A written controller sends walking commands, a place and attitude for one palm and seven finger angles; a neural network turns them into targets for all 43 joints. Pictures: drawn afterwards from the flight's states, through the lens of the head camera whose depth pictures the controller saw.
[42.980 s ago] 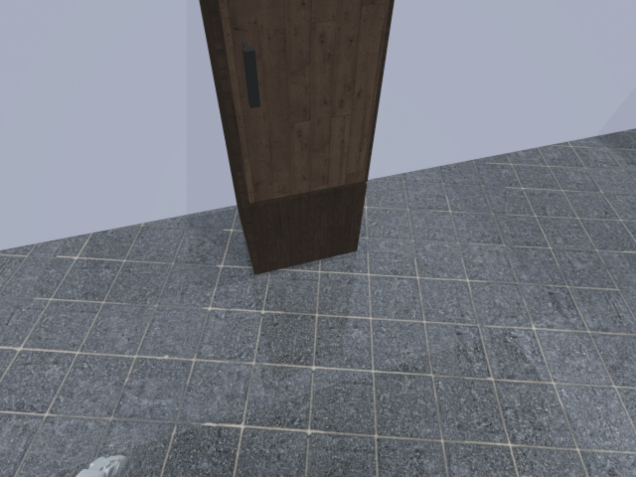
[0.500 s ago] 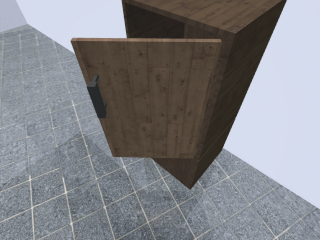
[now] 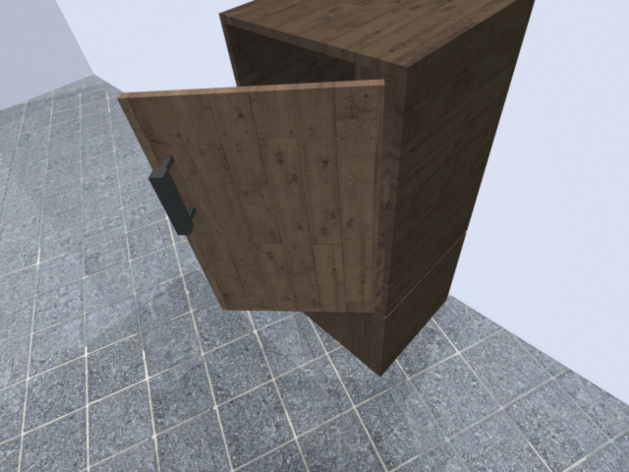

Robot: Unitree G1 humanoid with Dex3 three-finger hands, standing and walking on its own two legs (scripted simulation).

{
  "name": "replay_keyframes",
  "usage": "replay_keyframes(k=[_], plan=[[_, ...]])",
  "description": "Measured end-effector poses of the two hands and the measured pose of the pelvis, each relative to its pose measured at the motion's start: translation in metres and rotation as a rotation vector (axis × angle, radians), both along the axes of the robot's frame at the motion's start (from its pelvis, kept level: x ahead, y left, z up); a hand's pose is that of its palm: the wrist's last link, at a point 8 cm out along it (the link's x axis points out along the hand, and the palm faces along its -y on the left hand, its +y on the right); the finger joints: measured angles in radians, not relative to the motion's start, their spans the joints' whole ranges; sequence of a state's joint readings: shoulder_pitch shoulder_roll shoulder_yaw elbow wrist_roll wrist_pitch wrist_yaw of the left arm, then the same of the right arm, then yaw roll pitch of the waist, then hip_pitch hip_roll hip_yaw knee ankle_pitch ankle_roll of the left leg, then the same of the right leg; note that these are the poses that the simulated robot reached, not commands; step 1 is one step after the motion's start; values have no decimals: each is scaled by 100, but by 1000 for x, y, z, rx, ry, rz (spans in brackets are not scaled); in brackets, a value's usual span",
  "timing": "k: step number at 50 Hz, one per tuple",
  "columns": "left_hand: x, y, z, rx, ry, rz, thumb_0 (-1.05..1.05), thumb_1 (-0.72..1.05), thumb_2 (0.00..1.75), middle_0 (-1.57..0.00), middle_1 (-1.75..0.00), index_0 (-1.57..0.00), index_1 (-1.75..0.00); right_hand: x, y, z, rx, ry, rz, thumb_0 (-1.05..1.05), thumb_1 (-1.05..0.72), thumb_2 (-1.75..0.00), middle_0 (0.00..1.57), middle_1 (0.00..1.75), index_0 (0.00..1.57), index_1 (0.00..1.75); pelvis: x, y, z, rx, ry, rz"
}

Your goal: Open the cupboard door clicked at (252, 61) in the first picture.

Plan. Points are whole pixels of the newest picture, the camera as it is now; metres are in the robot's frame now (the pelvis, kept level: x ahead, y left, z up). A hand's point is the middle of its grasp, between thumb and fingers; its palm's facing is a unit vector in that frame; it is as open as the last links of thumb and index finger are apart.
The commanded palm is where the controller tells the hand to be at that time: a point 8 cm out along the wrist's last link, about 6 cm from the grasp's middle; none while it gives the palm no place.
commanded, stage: come to a stop and stand still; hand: left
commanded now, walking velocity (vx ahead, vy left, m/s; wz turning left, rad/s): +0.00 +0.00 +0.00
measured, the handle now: (177, 195) +0.54 +0.26 +0.06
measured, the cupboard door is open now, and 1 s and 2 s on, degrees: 40 40 40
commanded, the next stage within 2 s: look again from close up in 1.08 s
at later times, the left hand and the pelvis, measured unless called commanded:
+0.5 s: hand out of the picture +0.00 +0.16 -0.17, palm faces +0.05 -0.98 -0.19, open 7.4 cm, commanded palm none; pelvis +0.02 +0.00 +0.00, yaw +0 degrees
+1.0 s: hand out of the picture +0.01 +0.18 -0.17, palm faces +0.04 -0.98 -0.20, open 7.4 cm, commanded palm none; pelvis +0.03 +0.02 +0.00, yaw +0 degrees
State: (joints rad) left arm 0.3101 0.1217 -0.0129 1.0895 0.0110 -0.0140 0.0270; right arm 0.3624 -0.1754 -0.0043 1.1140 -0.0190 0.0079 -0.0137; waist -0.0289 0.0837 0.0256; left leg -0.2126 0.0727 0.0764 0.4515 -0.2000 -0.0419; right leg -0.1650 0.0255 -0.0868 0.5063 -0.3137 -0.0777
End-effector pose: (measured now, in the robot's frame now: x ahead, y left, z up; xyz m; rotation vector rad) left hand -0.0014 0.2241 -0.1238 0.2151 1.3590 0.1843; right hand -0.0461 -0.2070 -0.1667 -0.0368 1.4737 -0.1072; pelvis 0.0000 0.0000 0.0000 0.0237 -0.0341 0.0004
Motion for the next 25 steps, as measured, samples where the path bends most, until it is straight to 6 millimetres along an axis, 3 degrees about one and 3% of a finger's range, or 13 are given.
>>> replay_keyframes(k=[6,13,18,25], plan=[[-18,-19,-6,-44,53,36,1,91,90,-20,-30,-20,-30,8,-11,6,-28,11,16,1,-91,-90,19,29,19,30,6,-6,1,-3,2,5],[-21,-30,-11,-77,73,54,1,91,90,-20,-30,-20,-30,34,-11,10,-42,-27,31,1,-91,-90,19,29,19,30,13,-8,3,-8,5,7],[-15,-28,-12,-82,69,59,1,91,90,-20,-30,-20,-30,53,-5,12,-45,-62,43,1,-91,-90,19,29,19,30,18,-5,3,-9,8,7],[-4,-15,-12,-69,51,57,1,91,90,-20,-30,-20,-30,63,-2,13,-58,-72,45,2,-93,-90,20,29,20,30,25,1,4,-7,6,5]])
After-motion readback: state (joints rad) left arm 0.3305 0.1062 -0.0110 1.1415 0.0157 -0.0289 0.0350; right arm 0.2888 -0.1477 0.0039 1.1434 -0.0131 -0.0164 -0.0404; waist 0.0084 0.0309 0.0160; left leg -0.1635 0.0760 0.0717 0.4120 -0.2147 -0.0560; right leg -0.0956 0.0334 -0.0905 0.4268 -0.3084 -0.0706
